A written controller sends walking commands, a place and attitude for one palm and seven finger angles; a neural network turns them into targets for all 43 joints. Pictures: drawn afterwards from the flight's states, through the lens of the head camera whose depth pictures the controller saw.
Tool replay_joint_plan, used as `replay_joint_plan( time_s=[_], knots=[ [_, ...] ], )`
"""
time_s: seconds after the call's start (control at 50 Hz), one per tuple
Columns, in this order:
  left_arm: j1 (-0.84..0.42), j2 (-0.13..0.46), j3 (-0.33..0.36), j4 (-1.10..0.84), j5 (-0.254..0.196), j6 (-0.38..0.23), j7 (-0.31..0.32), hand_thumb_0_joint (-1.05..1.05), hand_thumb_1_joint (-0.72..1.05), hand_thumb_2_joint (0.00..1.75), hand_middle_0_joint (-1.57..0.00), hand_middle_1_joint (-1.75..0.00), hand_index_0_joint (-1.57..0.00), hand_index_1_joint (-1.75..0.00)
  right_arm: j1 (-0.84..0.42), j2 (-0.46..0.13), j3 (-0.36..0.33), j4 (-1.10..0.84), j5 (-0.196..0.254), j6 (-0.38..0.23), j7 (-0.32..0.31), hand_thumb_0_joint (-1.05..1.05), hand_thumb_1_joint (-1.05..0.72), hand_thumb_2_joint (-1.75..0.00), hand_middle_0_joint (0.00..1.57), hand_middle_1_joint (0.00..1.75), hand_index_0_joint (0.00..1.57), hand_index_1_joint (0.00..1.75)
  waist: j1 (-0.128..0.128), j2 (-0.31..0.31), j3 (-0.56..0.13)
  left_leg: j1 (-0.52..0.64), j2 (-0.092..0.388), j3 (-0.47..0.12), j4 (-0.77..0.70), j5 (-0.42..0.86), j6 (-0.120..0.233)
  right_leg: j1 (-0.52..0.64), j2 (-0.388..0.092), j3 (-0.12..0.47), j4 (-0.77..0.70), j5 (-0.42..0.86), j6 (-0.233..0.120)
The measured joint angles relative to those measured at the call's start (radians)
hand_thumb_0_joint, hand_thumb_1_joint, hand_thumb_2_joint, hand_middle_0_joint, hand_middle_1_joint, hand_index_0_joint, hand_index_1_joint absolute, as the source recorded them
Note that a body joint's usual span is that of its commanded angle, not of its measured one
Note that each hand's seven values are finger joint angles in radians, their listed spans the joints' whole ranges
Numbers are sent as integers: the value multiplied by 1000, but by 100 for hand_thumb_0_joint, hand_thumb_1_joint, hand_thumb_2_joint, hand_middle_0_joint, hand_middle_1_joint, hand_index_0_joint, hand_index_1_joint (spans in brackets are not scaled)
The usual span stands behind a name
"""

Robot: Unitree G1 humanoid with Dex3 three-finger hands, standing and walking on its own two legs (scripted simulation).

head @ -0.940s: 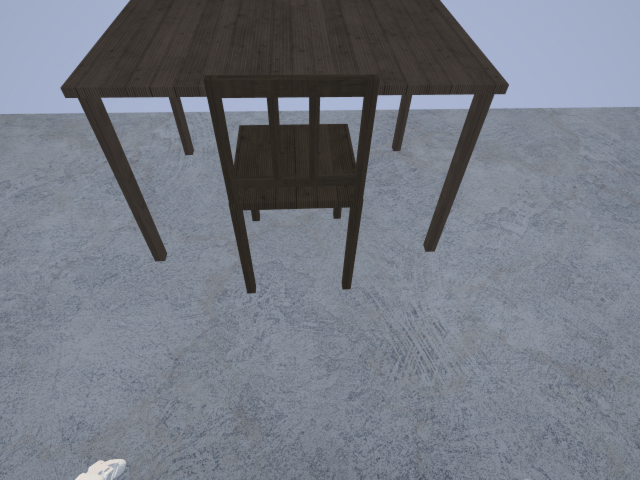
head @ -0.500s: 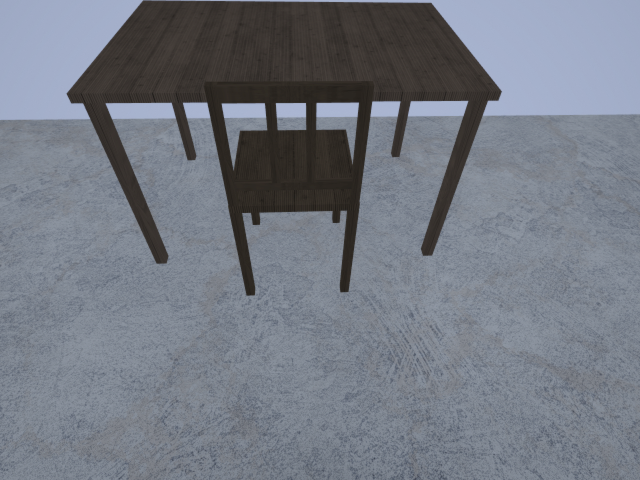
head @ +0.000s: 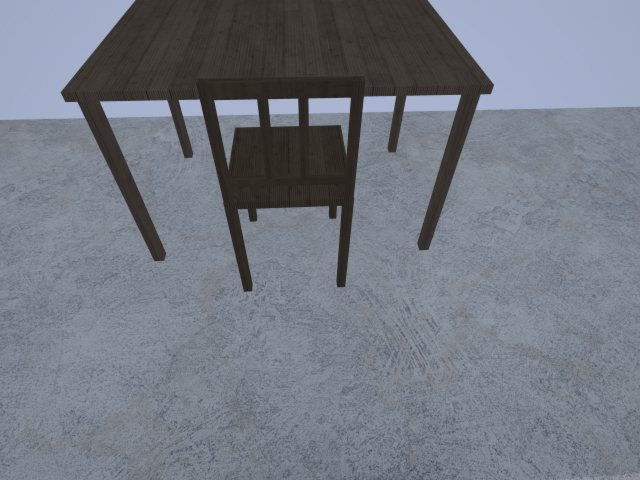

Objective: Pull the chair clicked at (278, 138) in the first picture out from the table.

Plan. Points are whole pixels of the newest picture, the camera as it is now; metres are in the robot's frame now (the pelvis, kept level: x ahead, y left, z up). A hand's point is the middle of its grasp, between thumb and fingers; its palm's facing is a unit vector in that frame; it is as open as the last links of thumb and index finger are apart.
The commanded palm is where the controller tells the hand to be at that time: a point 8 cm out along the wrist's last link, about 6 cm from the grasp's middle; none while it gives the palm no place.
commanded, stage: look at it before walking up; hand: left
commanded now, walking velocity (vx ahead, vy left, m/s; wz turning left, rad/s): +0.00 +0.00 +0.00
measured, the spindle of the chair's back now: (266, 140) +0.93 +0.20 -0.11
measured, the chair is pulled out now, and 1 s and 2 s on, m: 0.00 0.00 0.00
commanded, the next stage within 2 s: walk to a spot facing it in 0.50 s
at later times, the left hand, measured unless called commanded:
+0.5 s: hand out of the picture +0.09 +0.25 -0.15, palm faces -0.01 -0.94 -0.34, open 7.3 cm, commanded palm none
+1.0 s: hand out of the picture +0.10 +0.17 -0.18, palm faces -0.16 -0.96 -0.22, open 7.4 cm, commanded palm none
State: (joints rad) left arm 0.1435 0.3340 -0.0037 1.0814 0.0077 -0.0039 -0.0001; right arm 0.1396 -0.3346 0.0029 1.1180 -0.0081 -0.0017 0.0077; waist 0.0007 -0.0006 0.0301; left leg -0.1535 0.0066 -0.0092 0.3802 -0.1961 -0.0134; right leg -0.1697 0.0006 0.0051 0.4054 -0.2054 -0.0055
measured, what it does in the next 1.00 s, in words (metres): lifts its right foot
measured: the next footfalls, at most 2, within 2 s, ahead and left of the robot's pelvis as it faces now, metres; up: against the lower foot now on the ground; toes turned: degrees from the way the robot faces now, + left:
right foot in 1.04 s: +0.14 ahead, -0.14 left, +0.00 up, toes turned -18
left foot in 1.54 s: +0.29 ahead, +0.02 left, +0.00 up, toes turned -2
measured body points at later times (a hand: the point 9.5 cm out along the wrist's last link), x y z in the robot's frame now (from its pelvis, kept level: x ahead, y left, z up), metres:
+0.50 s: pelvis +0.01 +0.00 +0.00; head +0.01 +0.00 +0.45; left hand +0.09 +0.29 -0.13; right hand +0.09 -0.30 -0.13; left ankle +0.01 +0.13 -0.74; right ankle +0.01 -0.11 -0.74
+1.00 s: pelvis +0.06 -0.02 -0.01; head +0.07 -0.04 +0.44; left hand +0.11 +0.22 -0.16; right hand +0.00 -0.27 -0.17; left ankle +0.01 +0.13 -0.74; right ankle +0.07 -0.12 -0.73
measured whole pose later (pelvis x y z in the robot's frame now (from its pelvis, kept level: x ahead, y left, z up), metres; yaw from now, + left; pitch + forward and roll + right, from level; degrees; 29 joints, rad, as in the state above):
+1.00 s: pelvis +0.06 -0.02 -0.01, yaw -12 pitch -2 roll +1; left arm 0.30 0.21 0.05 1.03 0.02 0.03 -0.05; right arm 0.32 -0.23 -0.03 1.07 -0.03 -0.03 -0.01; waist 0.01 0.01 0.06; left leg -0.06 0.09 0.17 0.47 -0.37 -0.05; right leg -0.38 -0.02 -0.07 0.76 -0.43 -0.01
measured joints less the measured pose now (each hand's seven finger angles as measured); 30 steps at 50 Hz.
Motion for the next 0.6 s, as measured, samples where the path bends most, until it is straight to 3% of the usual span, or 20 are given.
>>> replay_joint_plan(
  time_s=[0.6],
  knots=[
    [-4, 7, 4, 4, 0, -6, 2, 1, 91, 90, -21, -30, -21, -30, -29, -3, 3, -7, 2, -6, -5, 1, -90, -90, 21, 30, 20, 30, 6, -6, -4, 31, 6, 1, -29, -1, -5, 31, 6, 0, -29, 0, -4]
  ],
)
